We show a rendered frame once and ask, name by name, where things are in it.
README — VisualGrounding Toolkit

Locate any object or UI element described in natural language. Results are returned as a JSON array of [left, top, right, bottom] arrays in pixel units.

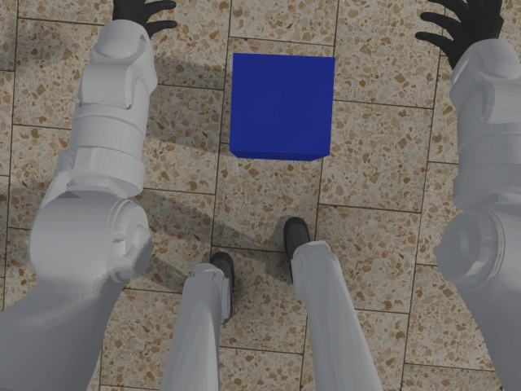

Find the right robot hand
[[415, 0, 504, 69]]

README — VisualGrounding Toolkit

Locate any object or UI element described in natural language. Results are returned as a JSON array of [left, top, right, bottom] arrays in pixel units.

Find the robot left forearm
[[28, 20, 158, 268]]

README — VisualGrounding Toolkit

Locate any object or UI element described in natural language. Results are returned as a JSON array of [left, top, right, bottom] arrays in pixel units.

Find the left robot upper arm
[[0, 198, 153, 391]]

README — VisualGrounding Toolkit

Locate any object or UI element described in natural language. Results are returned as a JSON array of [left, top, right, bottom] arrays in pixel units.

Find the right robot upper arm
[[436, 209, 521, 391]]

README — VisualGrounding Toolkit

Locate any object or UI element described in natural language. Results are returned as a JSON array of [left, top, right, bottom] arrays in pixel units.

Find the robot left foot
[[209, 252, 234, 324]]

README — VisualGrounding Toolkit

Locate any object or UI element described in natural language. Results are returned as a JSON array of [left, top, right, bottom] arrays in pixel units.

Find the robot right forearm
[[449, 38, 521, 217]]

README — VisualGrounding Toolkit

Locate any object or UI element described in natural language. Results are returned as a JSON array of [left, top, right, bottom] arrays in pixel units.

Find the carton
[[230, 53, 335, 161]]

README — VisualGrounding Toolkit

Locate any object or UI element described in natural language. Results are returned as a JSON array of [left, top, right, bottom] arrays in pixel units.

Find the left robot hand
[[112, 0, 177, 39]]

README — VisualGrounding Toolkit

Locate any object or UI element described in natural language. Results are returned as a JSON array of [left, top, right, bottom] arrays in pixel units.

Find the right robot shin
[[293, 240, 342, 272]]

